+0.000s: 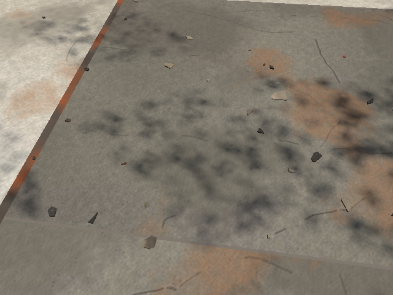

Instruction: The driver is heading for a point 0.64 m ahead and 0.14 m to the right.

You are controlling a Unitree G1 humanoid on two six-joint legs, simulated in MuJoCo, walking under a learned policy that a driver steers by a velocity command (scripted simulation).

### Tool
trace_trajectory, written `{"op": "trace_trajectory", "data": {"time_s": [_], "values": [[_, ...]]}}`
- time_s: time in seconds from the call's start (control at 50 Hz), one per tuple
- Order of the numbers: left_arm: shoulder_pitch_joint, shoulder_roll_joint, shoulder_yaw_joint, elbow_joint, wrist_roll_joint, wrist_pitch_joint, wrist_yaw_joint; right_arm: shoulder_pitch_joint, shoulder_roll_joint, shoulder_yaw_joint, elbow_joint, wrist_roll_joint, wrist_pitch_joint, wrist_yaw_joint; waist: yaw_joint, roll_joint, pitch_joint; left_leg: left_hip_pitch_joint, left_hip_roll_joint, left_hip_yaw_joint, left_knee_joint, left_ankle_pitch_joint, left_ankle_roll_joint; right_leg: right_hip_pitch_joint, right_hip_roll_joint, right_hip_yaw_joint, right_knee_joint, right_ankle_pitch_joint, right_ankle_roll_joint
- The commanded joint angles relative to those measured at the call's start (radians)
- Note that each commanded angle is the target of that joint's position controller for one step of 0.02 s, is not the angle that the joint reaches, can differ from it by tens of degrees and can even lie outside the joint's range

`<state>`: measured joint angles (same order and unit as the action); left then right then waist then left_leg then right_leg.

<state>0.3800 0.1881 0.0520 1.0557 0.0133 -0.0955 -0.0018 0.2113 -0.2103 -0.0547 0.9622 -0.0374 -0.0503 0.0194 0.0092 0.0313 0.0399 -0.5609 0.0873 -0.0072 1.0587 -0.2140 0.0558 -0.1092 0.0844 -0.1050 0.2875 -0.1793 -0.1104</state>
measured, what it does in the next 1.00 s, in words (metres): walks ahead, turning right: left foot, then right foot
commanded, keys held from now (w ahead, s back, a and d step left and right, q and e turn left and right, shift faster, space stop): w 0.30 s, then w+e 0.56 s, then no key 0.14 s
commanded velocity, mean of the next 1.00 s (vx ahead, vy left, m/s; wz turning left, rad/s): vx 0.48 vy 0.00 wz -0.26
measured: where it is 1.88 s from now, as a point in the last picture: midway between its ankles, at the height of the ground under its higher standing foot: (214, 256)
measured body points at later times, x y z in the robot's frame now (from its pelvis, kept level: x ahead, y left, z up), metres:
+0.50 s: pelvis +0.27 +0.06 +0.00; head +0.29 +0.07 +0.45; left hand +0.31 +0.30 -0.16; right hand +0.31 -0.20 -0.14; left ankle +0.29 +0.11 -0.75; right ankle +0.23 -0.08 -0.66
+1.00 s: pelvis +0.52 -0.01 -0.02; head +0.55 -0.03 +0.43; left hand +0.70 +0.20 -0.15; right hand +0.48 -0.26 -0.16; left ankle +0.44 +0.13 -0.63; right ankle +0.55 -0.06 -0.75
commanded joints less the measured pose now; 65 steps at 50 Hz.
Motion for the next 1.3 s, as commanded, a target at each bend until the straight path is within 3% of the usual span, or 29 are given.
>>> {"op": "trace_trajectory", "data": {"time_s": [0.02, 0.16, 0.22, 0.26, 0.28, 0.3, 0.32, 0.34, 0.36, 0.38, 0.4, 0.44, 0.48, 0.54, 0.64, 0.74, 0.8, 0.84, 0.86, 0.88, 0.9, 0.92, 0.96, 1.0, 1.02, 1.08, 1.16, 1.22, 1.3], "values": [[0.051, 0.093, 0.007, -0.032, -0.002, -0.016, 0.002, -0.015, -0.028, -0.002, -0.049, 0.002, 0.011, 0.008, -0.017, -0.085, 0.049, -0.096, 0.022, 0.033, -0.086, 0.104, -0.026, -0.008, -0.263, 0.193, -0.169, 0.296, -0.086], [0.169, 0.097, -0.002, -0.001, 0.003, -0.014, 0.011, -0.243, -0.017, 0.016, -0.125, 0.017, 0.002, 0.008, 0.046, -0.104, 0.068, -0.077, -0.028, 0.094, -0.404, 0.207, -0.013, 0.138, -0.267, 0.14, -0.142, 0.446, -0.072], [0.174, 0.109, 0.002, 0.011, 0.013, -0.008, 0.021, -0.268, -0.034, 0.011, -0.146, 0.016, -0.008, 0.005, 0.036, -0.105, 0.074, -0.06, -0.045, 0.095, -0.468, 0.131, 0.024, 0.227, -0.306, 0.139, -0.087, 0.549, -0.081], [0.139, 0.126, 0.007, 0.008, 0.016, -0.007, 0.025, -0.182, -0.051, 0.001, -0.125, 0.016, -0.019, -0.003, -0.014, -0.114, 0.03, 0.081, -0.093, 0.113, -0.511, 0.054, 0.06, 0.239, -0.309, 0.116, 0.029, 0.783, -0.062], [0.125, 0.135, 0.009, 0.008, 0.016, -0.003, 0.025, -0.067, -0.068, -0.011, -0.088, 0.014, -0.025, -0.01, -0.061, -0.111, -0.028, 0.21, -0.126, 0.123, -0.549, 0.046, 0.081, 0.234, -0.295, 0.103, 0.16, 0.864, -0.05], [0.106, 0.132, 0.008, 0.002, 0.009, 0.0, 0.023, 0.104, -0.093, -0.026, -0.031, 0.004, -0.036, -0.019, -0.132, -0.082, -0.116, 0.432, -0.116, 0.107, -0.602, 0.098, 0.108, 0.144, -0.257, 0.072, 0.354, 0.785, -0.03], [0.113, 0.09, -0.006, -0.032, -0.004, -0.001, 0.018, 0.275, -0.181, -0.05, -0.002, -0.024, -0.043, -0.03, -0.176, 0.02, -0.242, 0.702, 0.119, -0.15, -0.611, 0.031, 0.16, -0.083, -0.199, 0.045, 0.658, 0.407, -0.013], [0.246, 0.001, -0.017, -0.033, -0.042, 0.005, 0.009, 0.283, -0.249, -0.067, -0.004, -0.023, -0.036, -0.021, -0.107, 0.224, -0.34, 0.904, 0.376, -0.626, -0.742, -0.017, 0.299, -0.421, -0.006, 0.041, 1.003, -0.367, 0.019], [0.152, 0.103, 0.008, -0.03, -0.013, 0.015, 0.014, 0.186, -0.19, -0.057, -0.021, 0.013, -0.023, -0.015, -0.09, 0.03, -0.238, 0.781, 0.318, -0.588, -0.792, -0.137, 0.253, -0.494, -0.073, 0.164, 1.05, -0.29, 0.002], [0.061, 0.099, 0.012, -0.061, -0.008, 0.012, 0.008, 0.078, -0.125, -0.036, -0.04, 0.019, -0.027, -0.012, -0.058, 0.005, -0.095, 0.619, 0.284, -0.426, -0.831, -0.131, 0.211, -0.503, -0.112, 0.167, 1.006, -0.19, 0.0], [0.032, 0.078, 0.01, -0.064, -0.007, 0.012, 0.006, 0.035, -0.076, -0.023, -0.04, 0.014, -0.036, -0.009, -0.033, -0.021, -0.029, 0.509, 0.239, -0.316, -0.872, -0.042, 0.171, -0.469, -0.145, 0.164, 0.954, -0.131, 0.002], [0.055, 0.047, 0.011, -0.053, 0.016, 0.038, -0.006, 0.044, -0.027, -0.007, -0.017, 0.019, -0.05, -0.021, 0.011, 0.019, 0.002, 0.402, 0.17, -0.151, -0.907, 0.067, 0.108, -0.391, -0.173, 0.159, 0.888, -0.09, 0.018], [0.043, 0.033, 0.015, -0.063, 0.019, 0.059, -0.016, 0.099, -0.04, -0.008, 0.003, 0.023, -0.068, -0.026, 0.023, 0.021, 0.003, 0.397, 0.159, -0.079, -0.916, 0.174, 0.095, -0.397, -0.172, 0.147, 0.873, -0.064, 0.027], [-0.06, 0.033, 0.017, -0.104, 0.016, 0.077, -0.026, 0.147, -0.069, -0.013, 0.013, 0.025, -0.076, -0.031, 0.018, 0.024, 0.029, 0.428, 0.147, 0.018, -0.93, 0.261, 0.07, -0.51, -0.187, 0.128, 0.832, 0.033, 0.04], [-0.242, 0.028, 0.007, -0.174, 0.009, 0.074, -0.039, 0.213, -0.062, -0.005, 0.026, 0.023, -0.074, -0.04, -0.014, 0.029, 0.063, 0.481, 0.115, 0.142, -0.922, 0.407, 0.039, -0.566, -0.171, 0.067, 0.603, 0.179, 0.052], [-0.377, 0.023, -0.007, -0.237, 0.016, 0.071, -0.044, 0.294, -0.085, -0.006, 0.055, 0.02, -0.061, -0.058, -0.048, 0.033, 0.078, 0.622, 0.154, 0.215, -0.87, 0.599, 0.04, -0.532, -0.131, -0.033, 0.391, 0.155, 0.016], [-0.326, 0.049, 0.005, -0.235, 0.019, 0.072, -0.041, 0.279, -0.119, -0.015, 0.054, 0.016, -0.048, -0.07, -0.006, 0.07, 0.029, 0.693, 0.177, 0.263, -0.72, 0.971, 0.035, -0.421, -0.061, -0.08, 0.359, 0.028, -0.042], [-0.193, 0.083, 0.024, -0.201, 0.021, 0.07, -0.035, 0.248, -0.149, -0.025, 0.039, 0.011, -0.033, -0.071, 0.055, 0.092, -0.047, 0.697, 0.189, 0.274, -0.496, 1.088, 0.048, -0.277, -0.004, -0.088, 0.332, -0.071, -0.093], [-0.088, 0.11, 0.04, -0.17, 0.026, 0.063, -0.03, 0.235, -0.16, -0.029, 0.027, 0.013, -0.026, -0.064, 0.101, 0.075, -0.104, 0.638, 0.186, 0.276, -0.308, 0.989, 0.047, -0.135, 0.018, -0.066, 0.26, -0.075, -0.121], [0.033, 0.169, 0.064, -0.139, 0.044, 0.055, -0.019, 0.207, -0.15, -0.028, 0.004, 0.024, -0.026, -0.056, 0.172, -0.004, -0.162, 0.445, 0.15, 0.282, -0.012, 0.705, 0.018, 0.08, -0.084, 0.096, 0.155, -0.053, -0.172], [-0.025, 0.274, 0.089, -0.17, 0.036, 0.06, -0.009, 0.242, -0.036, -0.011, -0.065, 0.041, -0.032, -0.04, 0.075, -0.273, -0.235, -0.009, -0.081, 0.254, 0.406, -0.309, -0.051, 0.388, -0.427, 0.632, 0.116, 0.254, -0.32], [0.011, 0.279, 0.087, -0.174, 0.004, 0.07, -0.004, 0.176, -0.108, -0.02, -0.09, 0.039, -0.039, -0.037, 0.104, -0.081, -0.285, -0.081, -0.101, 0.029, 0.475, -0.285, -0.053, 0.353, -0.476, 0.71, 0.051, 0.487, -0.383], [-0.093, 0.165, 0.053, -0.164, -0.006, 0.057, 0.007, 0.149, -0.078, -0.01, -0.083, 0.044, -0.046, -0.044, 0.027, 0.017, -0.081, -0.062, -0.01, -0.002, 0.325, -0.173, -0.047, 0.12, -0.412, 0.432, 0.034, 0.703, -0.281], [-0.159, 0.108, 0.03, -0.167, -0.01, 0.043, 0.014, 0.169, -0.076, -0.014, -0.067, 0.006, -0.013, -0.043, -0.034, 0.01, -0.033, 0.051, 0.009, -0.004, 0.186, -0.151, -0.05, -0.026, -0.31, 0.283, -0.005, 0.709, -0.193], [-0.147, 0.104, 0.023, -0.161, -0.01, 0.034, 0.014, 0.183, -0.069, -0.016, -0.063, -0.002, 0.007, -0.04, -0.043, -0.004, -0.039, 0.093, 0.002, -0.001, 0.141, -0.139, -0.053, -0.053, -0.293, 0.251, -0.008, 0.766, -0.172], [-0.103, 0.151, 0.025, -0.139, -0.001, 0.019, 0.011, 0.185, -0.046, -0.012, -0.06, 0.007, 0.032, -0.031, -0.057, -0.041, -0.069, 0.096, -0.021, 0.021, 0.027, -0.069, -0.065, -0.029, -0.253, 0.18, 0.003, 0.941, -0.133], [-0.075, 0.137, 0.008, -0.126, -0.002, 0.03, 0.017, 0.088, -0.055, -0.006, -0.078, 0.014, 0.042, -0.03, -0.025, -0.107, -0.083, 0.071, -0.027, 0.041, -0.137, 0.035, -0.067, 0.033, -0.215, 0.132, 0.015, 0.93, -0.052], [-0.043, 0.132, -0.002, -0.108, 0.003, 0.038, 0.025, 0.025, -0.055, 0.0, -0.089, 0.02, 0.047, -0.038, 0.003, -0.119, -0.077, 0.081, -0.035, 0.044, -0.25, 0.057, -0.061, 0.076, -0.23, 0.139, 0.026, 0.902, -0.043], [-0.038, 0.119, -0.014, -0.085, 0.012, 0.047, 0.035, 0.018, -0.055, 0.007, -0.073, 0.023, 0.046, -0.055, 0.01, -0.121, -0.055, 0.155, -0.053, 0.04, -0.376, -0.006, -0.04, 0.09, -0.262, 0.165, 0.068, 0.874, -0.068]]}}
